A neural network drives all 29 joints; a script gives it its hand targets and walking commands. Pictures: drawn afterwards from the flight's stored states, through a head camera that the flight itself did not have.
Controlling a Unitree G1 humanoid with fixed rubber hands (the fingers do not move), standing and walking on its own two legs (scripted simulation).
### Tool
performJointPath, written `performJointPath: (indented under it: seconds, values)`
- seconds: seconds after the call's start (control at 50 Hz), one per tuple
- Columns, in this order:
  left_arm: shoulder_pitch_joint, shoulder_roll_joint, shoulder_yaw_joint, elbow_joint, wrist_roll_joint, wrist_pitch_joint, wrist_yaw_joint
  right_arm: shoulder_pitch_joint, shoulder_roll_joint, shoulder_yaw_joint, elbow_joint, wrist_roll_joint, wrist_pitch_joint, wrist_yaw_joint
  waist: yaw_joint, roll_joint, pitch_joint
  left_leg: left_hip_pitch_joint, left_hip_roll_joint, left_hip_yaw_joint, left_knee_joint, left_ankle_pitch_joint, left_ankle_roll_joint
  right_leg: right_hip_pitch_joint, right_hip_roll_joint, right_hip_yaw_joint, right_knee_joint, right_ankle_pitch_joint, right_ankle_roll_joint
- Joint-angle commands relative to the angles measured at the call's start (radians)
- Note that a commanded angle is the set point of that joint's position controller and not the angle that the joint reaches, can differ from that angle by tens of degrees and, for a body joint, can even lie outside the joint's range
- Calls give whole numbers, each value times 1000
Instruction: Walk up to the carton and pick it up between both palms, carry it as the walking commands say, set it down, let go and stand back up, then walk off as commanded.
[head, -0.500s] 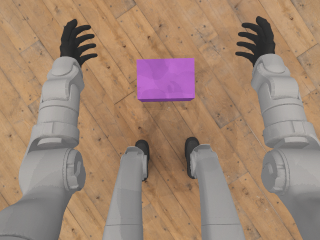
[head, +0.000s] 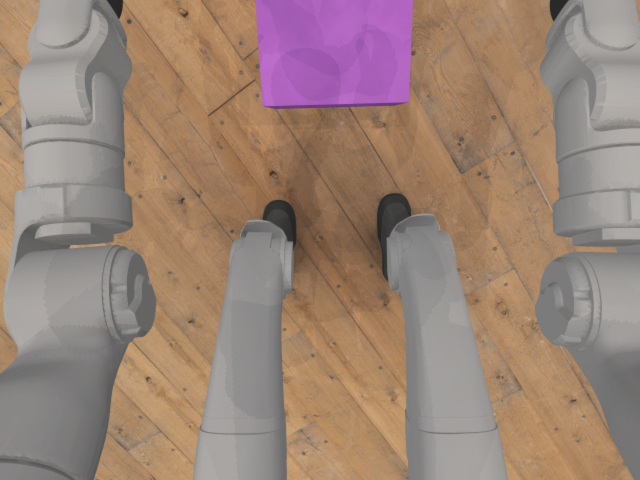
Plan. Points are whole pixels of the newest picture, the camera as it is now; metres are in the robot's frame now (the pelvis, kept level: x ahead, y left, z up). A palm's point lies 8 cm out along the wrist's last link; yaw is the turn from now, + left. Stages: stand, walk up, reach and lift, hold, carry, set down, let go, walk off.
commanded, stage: reach and lift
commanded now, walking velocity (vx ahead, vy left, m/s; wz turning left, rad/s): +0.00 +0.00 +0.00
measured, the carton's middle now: (334, 56) +0.52 +0.00 -0.54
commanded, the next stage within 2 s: none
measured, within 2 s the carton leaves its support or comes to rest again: neither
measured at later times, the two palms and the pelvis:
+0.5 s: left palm (171, 27) +0.53 +0.20 -0.31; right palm (490, 23) +0.52 -0.19 -0.32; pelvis -0.03 +0.01 -0.16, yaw +0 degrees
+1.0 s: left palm (214, 46) +0.53 +0.19 -0.45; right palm (468, 47) +0.51 -0.21 -0.44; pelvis +0.00 +0.00 -0.25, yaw +0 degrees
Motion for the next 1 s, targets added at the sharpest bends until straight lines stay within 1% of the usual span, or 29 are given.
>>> performJointPath:
  seconds: [0.0,0.04,0.08,0.1,0.12,0.22,0.26,0.3,0.34,0.38,0.4,0.42,0.5,0.52,0.58,0.6,0.62,0.64,0.66,0.7,0.72,0.74,0.76,0.78,0.82,0.84,0.86,0.9,0.98]
  values:
    - [-345,179,41,-20,7,-43,13,-259,-134,-9,38,10,-35,0,10,3,-2095,510,-39,126,-14,283,11,588,32,-130,-2,274,2]
    - [-414,170,-36,-161,-32,-37,33,-420,-215,-25,-186,18,-52,-7,-36,6,-2389,665,-51,124,39,280,4,711,45,-164,43,275,1]
    - [-387,172,-28,156,-31,-29,40,-432,-201,5,49,2,-34,-17,-4,-29,-1999,360,-40,137,101,92,25,446,30,-152,94,58,-4]
    - [-427,188,-29,35,12,-30,41,-387,-226,-49,26,-16,-35,-25,-19,59,-2044,409,-36,151,82,64,4,480,34,-152,86,71,-7]
    - [-467,195,-50,-46,-27,-36,52,-453,-240,-32,-36,-2,-34,-26,-17,41,-2151,435,-44,146,116,115,0,535,38,-155,139,109,-3]
    - [-502,250,-15,91,-11,-48,61,-489,-205,54,77,32,-27,-50,50,-22,-2008,244,-34,164,240,91,22,408,24,-129,232,70,4]
    - [-573,294,-67,-105,-59,-37,85,-556,-271,28,-109,89,-27,-74,29,4,-2304,350,-38,167,271,141,15,524,26,-147,284,149,8]
    - [-549,307,-37,62,-59,-15,94,-583,-286,50,-74,74,-6,-80,43,-55,-2158,284,-35,156,291,63,23,429,27,-173,305,69,10]
    - [-599,239,-104,-99,-91,-19,94,-533,-283,46,-33,90,-13,-79,-12,61,-2220,350,-28,143,327,82,6,343,25,-173,340,75,-9]
    - [-597,259,-140,-241,-120,-21,111,-551,-299,29,-236,109,-24,-80,-23,56,-2426,496,-24,119,374,239,3,397,38,-187,384,196,-8]
    - [-561,278,-111,42,-94,-22,109,-510,-314,36,65,86,-19,-73,-1,91,-2046,297,-8,132,386,68,-4,168,23,-185,402,37,-10]
    - [-580,299,-94,-132,-85,-19,111,-499,-314,4,-104,76,-21,-72,-9,72,-2136,359,-10,115,396,98,7,239,26,-185,420,67,-13]
    - [-564,206,-148,79,-122,-30,99,-553,-281,45,4,74,-42,-68,-30,27,-1991,162,-6,130,449,58,5,211,21,-176,454,68,-10]
    - [-568,217,-129,-91,-124,-58,97,-520,-261,47,-72,75,-61,-68,-27,23,-2136,220,-14,139,483,179,-5,295,27,-175,485,185,-8]
    - [-510,289,-85,-21,-75,-78,110,-431,-241,69,57,100,-71,-63,23,52,-2088,229,6,133,540,201,-4,199,21,-163,546,175,4]
    - [-469,233,-130,128,-108,-77,101,-475,-284,43,37,86,-85,-66,-6,26,-1978,128,-2,134,545,164,-1,180,20,-167,549,155,13]
    - [-474,243,-94,-80,-102,-92,106,-474,-238,65,-151,113,-100,-67,20,14,-2167,197,-16,152,552,263,6,316,33,-154,531,280,9]
    - [-460,259,-92,48,-102,-104,101,-425,-243,86,52,84,-98,-64,11,-12,-1992,121,-4,149,578,207,-2,201,25,-164,575,207,15]
    - [-463,193,-129,-70,-101,-113,98,-420,-201,88,-32,118,-116,-63,-1,19,-2111,153,-7,144,594,290,-3,262,29,-157,586,310,15]
    - [-445,206,-126,119,-97,-123,90,-415,-222,90,104,86,-120,-52,14,35,-1845,54,0,139,601,189,-2,89,23,-156,598,184,7]
    - [-500,217,-153,-46,-126,-132,96,-479,-251,73,-27,95,-139,-57,-21,22,-2000,141,-11,125,637,262,-7,177,21,-165,647,254,14]
    - [-487,230,-118,-52,-104,-143,96,-416,-213,90,0,104,-143,-58,6,25,-2060,165,-3,135,643,299,-11,187,21,-166,643,289,11]
    - [-430,199,-126,91,-112,-148,93,-387,-227,68,113,77,-152,-55,-11,12,-1911,23,1,143,660,238,-15,126,20,-163,659,263,9]
    - [-472,198,-145,21,-115,-155,97,-426,-212,68,63,75,-163,-59,-37,-5,-1946,62,-7,125,652,255,-4,166,25,-160,663,274,17]
    - [-448,176,-163,164,-120,-166,88,-484,-193,116,115,116,-176,-47,3,11,-1768,-24,2,122,681,229,2,21,17,-156,683,233,15]
    - [-489,213,-115,-56,-112,-176,97,-464,-244,68,-58,94,-195,-53,-24,20,-2052,121,-7,132,682,275,-9,220,20,-158,684,301,13]
    - [-470,232,-104,152,-84,-186,98,-443,-218,93,118,117,-193,-45,25,31,-1766,-14,9,136,716,202,-3,29,15,-148,697,227,20]
    - [-442,199,-115,125,-96,-198,88,-447,-156,148,108,144,-202,-38,59,7,-1795,-4,8,129,707,237,3,47,15,-152,708,244,25]
    - [-451,133,-153,156,-103,-234,73,-462,-176,127,148,160,-243,-15,20,26,-1719,-46,10,112,759,293,0,-24,21,-143,764,297,18]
